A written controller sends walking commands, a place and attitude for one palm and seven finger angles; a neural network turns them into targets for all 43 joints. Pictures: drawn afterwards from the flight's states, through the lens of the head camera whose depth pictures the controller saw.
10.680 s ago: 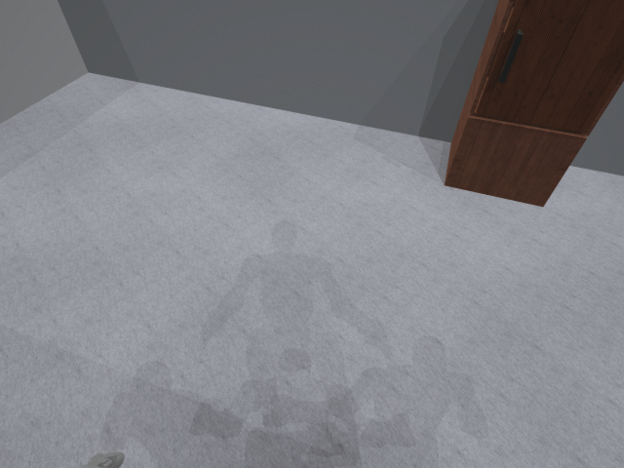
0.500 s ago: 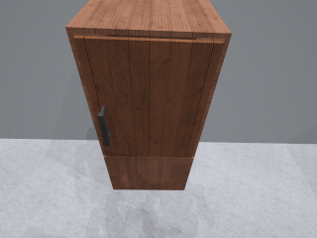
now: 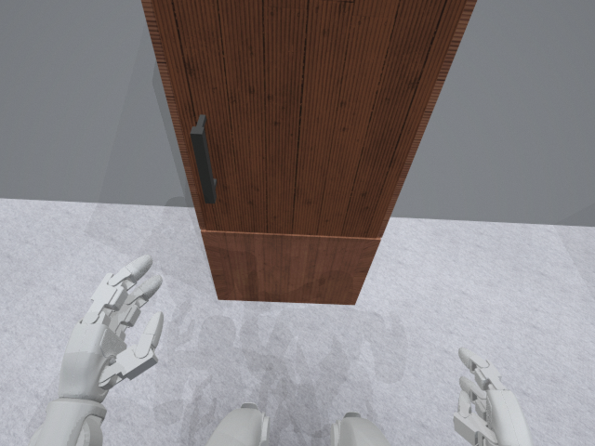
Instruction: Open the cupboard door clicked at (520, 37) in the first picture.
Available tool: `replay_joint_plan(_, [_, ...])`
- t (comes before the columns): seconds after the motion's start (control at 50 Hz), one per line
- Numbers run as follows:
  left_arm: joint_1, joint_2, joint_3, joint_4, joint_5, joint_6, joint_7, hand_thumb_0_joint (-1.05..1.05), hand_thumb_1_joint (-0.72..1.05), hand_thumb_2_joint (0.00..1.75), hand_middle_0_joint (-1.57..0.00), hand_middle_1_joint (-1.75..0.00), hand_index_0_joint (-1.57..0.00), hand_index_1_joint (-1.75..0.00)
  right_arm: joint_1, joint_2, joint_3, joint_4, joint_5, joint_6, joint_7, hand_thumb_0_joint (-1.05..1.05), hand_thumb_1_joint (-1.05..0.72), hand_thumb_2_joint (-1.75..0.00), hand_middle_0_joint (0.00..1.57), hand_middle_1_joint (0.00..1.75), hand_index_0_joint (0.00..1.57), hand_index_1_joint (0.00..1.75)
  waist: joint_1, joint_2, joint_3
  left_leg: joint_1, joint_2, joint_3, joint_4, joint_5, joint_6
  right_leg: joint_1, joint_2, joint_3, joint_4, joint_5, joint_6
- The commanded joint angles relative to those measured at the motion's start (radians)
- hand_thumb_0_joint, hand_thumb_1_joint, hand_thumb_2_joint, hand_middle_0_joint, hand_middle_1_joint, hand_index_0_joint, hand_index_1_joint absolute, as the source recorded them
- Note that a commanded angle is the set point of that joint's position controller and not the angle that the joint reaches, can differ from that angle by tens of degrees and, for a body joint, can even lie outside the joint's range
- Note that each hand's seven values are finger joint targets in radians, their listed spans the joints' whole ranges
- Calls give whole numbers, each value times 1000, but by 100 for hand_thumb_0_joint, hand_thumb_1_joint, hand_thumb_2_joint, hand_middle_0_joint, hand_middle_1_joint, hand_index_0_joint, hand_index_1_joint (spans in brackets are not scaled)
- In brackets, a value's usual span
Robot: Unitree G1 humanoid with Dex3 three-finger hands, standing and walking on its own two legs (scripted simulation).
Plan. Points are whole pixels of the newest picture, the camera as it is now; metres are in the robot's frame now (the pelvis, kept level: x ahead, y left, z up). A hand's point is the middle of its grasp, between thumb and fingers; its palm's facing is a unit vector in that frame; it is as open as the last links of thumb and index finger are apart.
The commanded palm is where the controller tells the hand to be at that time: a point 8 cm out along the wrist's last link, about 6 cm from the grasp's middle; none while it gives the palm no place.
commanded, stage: raise the hand with hooked fingers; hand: left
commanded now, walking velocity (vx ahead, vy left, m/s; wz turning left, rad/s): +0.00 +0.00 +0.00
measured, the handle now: (206, 161) +0.60 +0.21 +0.00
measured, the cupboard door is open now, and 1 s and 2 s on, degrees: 0 0 0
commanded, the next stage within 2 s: move the hooked fingers beside the handle in 1.76 s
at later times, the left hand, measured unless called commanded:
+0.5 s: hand (140, 331) +0.25 +0.22 +0.02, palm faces +0.03 -1.00 -0.06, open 11.1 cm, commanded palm +0.22 +0.27 +0.02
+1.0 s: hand (125, 307) +0.29 +0.25 +0.02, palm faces +0.03 -1.00 -0.06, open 13.7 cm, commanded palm +0.27 +0.30 +0.02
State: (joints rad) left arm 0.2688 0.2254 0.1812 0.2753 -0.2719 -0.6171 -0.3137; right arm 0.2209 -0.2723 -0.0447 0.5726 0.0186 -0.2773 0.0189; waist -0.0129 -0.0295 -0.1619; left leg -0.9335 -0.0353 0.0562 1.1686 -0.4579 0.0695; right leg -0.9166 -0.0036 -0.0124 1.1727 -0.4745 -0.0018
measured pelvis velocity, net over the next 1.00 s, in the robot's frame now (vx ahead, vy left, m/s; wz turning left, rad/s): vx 0.03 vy -0.01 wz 0.01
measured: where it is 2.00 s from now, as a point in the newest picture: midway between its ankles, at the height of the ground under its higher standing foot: outside the picture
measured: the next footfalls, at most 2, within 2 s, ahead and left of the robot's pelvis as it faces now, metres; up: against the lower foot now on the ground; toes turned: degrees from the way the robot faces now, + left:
none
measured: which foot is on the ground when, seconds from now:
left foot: down 0.00-1.00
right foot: down 0.00-1.00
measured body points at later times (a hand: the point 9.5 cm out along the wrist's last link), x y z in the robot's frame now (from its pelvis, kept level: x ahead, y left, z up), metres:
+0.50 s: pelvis +0.03 -0.02 -0.02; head +0.11 +0.00 +0.42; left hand +0.25 +0.27 +0.03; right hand +0.21 -0.24 -0.10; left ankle +0.06 +0.08 -0.64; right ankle +0.06 -0.12 -0.64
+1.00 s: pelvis +0.03 -0.01 -0.02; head +0.12 +0.01 +0.42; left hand +0.28 +0.30 +0.02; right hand +0.22 -0.25 -0.09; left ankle +0.06 +0.08 -0.64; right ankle +0.06 -0.12 -0.64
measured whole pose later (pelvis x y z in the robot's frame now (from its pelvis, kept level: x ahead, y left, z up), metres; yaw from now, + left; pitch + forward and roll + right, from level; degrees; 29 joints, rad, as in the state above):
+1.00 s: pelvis +0.03 -0.01 -0.02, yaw +0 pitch +20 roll -4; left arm 0.14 0.36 0.37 0.27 -0.37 -0.41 -0.46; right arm 0.23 -0.27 0.02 0.52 0.03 -0.20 -0.05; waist 0.00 0.02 -0.17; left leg -1.10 0.00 -0.03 1.30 -0.55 0.04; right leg -1.04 0.03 -0.10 1.24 -0.55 -0.03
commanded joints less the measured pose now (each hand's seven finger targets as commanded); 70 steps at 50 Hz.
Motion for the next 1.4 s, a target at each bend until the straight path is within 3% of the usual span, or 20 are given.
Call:
replay_joint_plan(0.0, [46,157,103,-313,-85,72,-48,0,48,72,-23,-57,-23,-57,-106,-152,-30,-278,27,-32,-34,0,-90,-90,20,30,20,30,68,75,-149,28,21,-160,-256,-334,-63,6,22,8,-137,-255,-40])
replay_joint_plan(0.08, [-26,179,98,-594,-45,62,59,0,39,68,-24,-63,-24,-63,-49,-119,-17,-254,9,-14,-69,0,-90,-90,20,30,20,30,16,118,-195,89,37,-176,-191,-182,-44,-5,35,-12,-126,-120,-38])
replay_joint_plan(0.14, [-19,165,66,-570,-10,39,64,0,32,65,-24,-68,-24,-68,-36,-116,-8,-205,-6,-10,-76,0,-90,-90,20,30,20,30,-14,157,-176,94,42,-182,-123,-64,-47,-74,43,-34,-87,-41,-42])
replay_joint_plan(0.18, [-13,157,62,-478,-11,55,32,0,27,63,-25,-70,-25,-70,-33,-123,-5,-179,-4,-10,-77,0,-90,-90,20,30,20,30,-31,128,-159,54,38,-172,-86,-48,-45,-88,44,-37,-95,-40,-36])
replay_joint_plan(0.2, [-5,156,63,-418,-24,79,2,0,25,62,-25,-72,-25,-72,-32,-125,-1,-173,-4,-7,-79,0,-90,-90,20,30,20,30,-30,125,-149,32,34,-165,-69,-32,-43,-79,48,-34,-100,-36,-38])
replay_joint_plan(0.26, [23,192,116,-406,-54,148,-60,0,18,59,-25,-76,-25,-76,-38,-128,-5,-182,12,-7,-83,0,-90,-90,20,30,20,30,5,120,-256,57,30,-145,-67,36,-44,-2,42,-26,-119,-5,-34])
replay_joint_plan(0.34, [48,239,209,-429,-96,205,-77,0,8,55,-26,-82,-26,-82,-43,-111,-10,-185,16,-3,-83,0,-90,-90,20,30,20,30,43,92,-345,78,30,-128,-59,183,-45,111,40,-20,-118,118,-31])
replay_joint_plan(0.4, [56,235,233,-394,-107,193,-56,0,1,52,-26,-87,-26,-87,-50,-94,-11,-170,10,-1,-78,0,-90,-90,20,30,20,30,51,74,-310,53,31,-124,-50,223,-49,123,44,-22,-107,156,-34])
replay_joint_plan(0.48, [20,220,223,-330,-103,156,-54,0,-8,48,-27,-93,-27,-93,-39,-104,-16,-155,11,3,-75,0,-90,-90,20,30,20,30,20,52,-248,-6,32,-112,-32,167,-46,88,32,3,-122,102,-22])
replay_joint_plan(0.54, [-12,246,235,-300,-107,138,-81,0,-15,45,-27,-98,-27,-98,-24,-118,-17,-159,15,5,-78,0,-90,-90,20,30,20,30,18,43,-261,-15,33,-108,-27,160,-41,92,31,19,-124,88,-24])
replay_joint_plan(0.62, [-46,282,264,-314,-124,116,-115,0,-24,41,-28,-103,-28,-103,-8,-126,-21,-160,16,2,-80,0,-90,-90,20,30,20,30,28,88,-309,14,35,-101,-25,208,-41,118,29,26,-111,148,-27])
replay_joint_plan(0.76, [-102,296,276,-250,-127,125,-117,0,-41,34,-29,-114,-29,-114,2,-142,-18,-162,17,16,-78,0,-90,-90,20,30,20,30,15,104,-264,40,36,-114,-58,172,-44,50,40,-15,-107,99,-30])
replay_joint_plan(0.84, [-149,316,284,-225,-129,136,-130,0,-50,30,-30,-120,-30,-120,11,-149,-13,-175,17,23,-79,0,-90,-90,20,30,20,30,12,108,-276,57,37,-116,-66,163,-45,43,42,-17,-110,93,-30])
replay_joint_plan(0.94, [-225,342,291,-198,-125,145,-148,0,-50,30,-30,-120,-30,-120,16,-158,-4,-183,18,27,-82,0,-90,-90,20,30,20,30,13,137,-282,77,40,-128,-81,137,-49,16,44,-29,-105,65,-35])
replay_joint_plan(1.02, [-265,365,309,-161,-127,153,-162,0,-50,30,-30,-120,-30,-120,24,-165,-1,-180,16,32,-85,0,-90,-90,20,30,20,30,11,115,-307,88,41,-133,-77,152,-50,11,47,-33,-99,78,-35])
replay_joint_plan(1.1, [-318,383,315,-125,-128,166,-172,0,-50,30,-30,-120,-30,-120,25,-169,2,-182,18,36,-87,0,-90,-90,20,30,20,30,9,133,-278,79,39,-141,-88,129,-52,-10,48,-38,-99,57,-40])
replay_joint_plan(1.22, [-377,413,337,-85,-126,169,-190,0,-50,30,-30,-120,-30,-120,37,-176,1,-171,20,46,-91,0,-90,-90,20,30,20,30,5,124,-314,109,43,-142,-85,159,-53,-17,47,-38,-96,78,-37])
replay_joint_plan(1.26, [-373,418,342,-93,-129,166,-195,0,-50,30,-30,-120,-30,-120,35,-175,-1,-173,20,45,-89,0,-90,-90,20,30,20,30,17,153,-346,123,42,-139,-83,184,-55,-4,42,-36,-91,93,-37])
replay_joint_plan(1.32, [-334,406,340,-87,-140,169,-204,0,-50,30,-30,-120,-30,-120,41,-176,-4,-174,20,47,-83,0,-90,-90,20,30,20,30,19,133,-355,140,45,-139,-81,236,-58,4,46,-41,-92,129,-37])
replay_joint_plan(1.38, [-335,408,338,-95,-133,166,-194,0,-50,30,-30,-120,-30,-120,38,-177,-7,-174,21,52,-80,0,-90,-90,20,30,20,30,17,147,-335,137,47,-144,-89,225,-62,-17,43,-46,-89,113,-36])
